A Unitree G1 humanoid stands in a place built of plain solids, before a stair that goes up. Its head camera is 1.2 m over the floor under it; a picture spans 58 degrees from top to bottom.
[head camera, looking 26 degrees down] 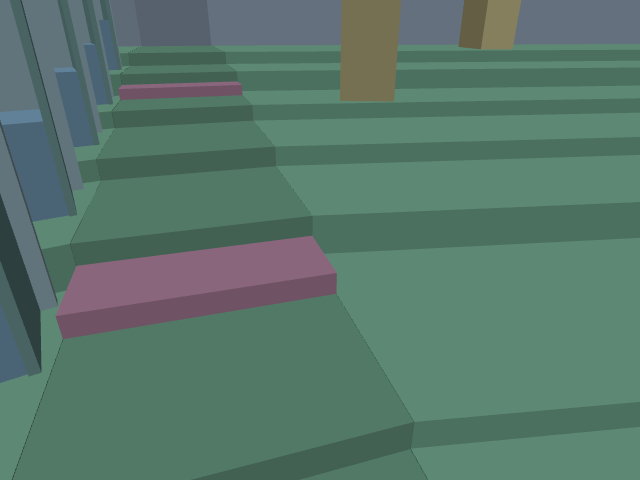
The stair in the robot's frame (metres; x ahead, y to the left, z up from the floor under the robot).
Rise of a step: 0.11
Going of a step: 0.57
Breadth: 1.12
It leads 17 degrees to the left of straight ahead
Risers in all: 3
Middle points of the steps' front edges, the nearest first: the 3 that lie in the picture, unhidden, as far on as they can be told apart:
0.78 0.25 0.12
1.49 0.46 0.23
1.88 0.57 0.34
